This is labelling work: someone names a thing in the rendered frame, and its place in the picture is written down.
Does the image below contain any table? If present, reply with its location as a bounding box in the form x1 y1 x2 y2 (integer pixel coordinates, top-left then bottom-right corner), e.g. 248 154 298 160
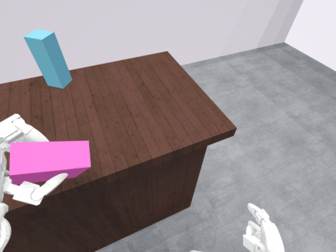
0 51 237 252

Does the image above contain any left robot hand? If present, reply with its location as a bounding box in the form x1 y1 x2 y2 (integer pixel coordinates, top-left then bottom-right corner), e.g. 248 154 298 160
0 114 68 206

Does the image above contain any sponge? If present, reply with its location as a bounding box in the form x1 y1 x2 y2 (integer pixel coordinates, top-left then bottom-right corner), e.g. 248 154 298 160
9 141 91 185

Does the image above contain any right robot hand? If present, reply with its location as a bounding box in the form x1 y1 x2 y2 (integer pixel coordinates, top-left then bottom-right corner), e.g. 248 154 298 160
243 203 285 252

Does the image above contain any robot left forearm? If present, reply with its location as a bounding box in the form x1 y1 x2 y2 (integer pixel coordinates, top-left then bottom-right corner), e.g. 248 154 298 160
0 203 12 252

